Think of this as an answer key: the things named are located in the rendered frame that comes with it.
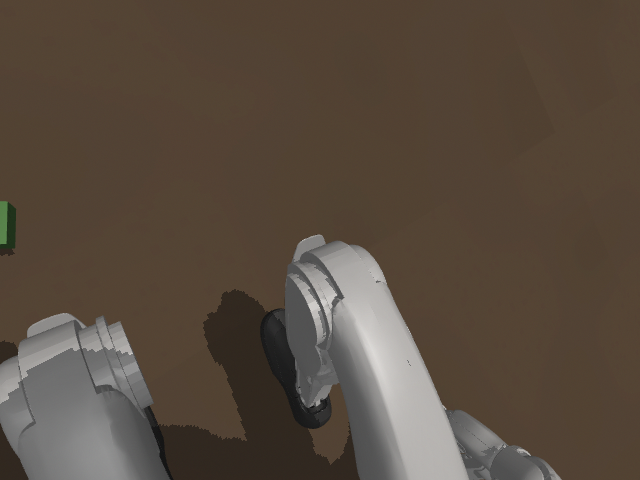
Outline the right robot arm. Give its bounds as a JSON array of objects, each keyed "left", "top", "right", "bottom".
[{"left": 490, "top": 445, "right": 562, "bottom": 480}]

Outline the right robot hand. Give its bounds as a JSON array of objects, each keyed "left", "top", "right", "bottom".
[{"left": 442, "top": 404, "right": 508, "bottom": 480}]

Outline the small box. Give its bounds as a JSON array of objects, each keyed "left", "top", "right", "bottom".
[{"left": 0, "top": 201, "right": 16, "bottom": 249}]

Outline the left robot foot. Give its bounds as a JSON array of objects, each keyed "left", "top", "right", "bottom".
[{"left": 144, "top": 406, "right": 173, "bottom": 480}]

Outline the right robot foot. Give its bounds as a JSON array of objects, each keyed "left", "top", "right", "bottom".
[{"left": 260, "top": 308, "right": 331, "bottom": 429}]

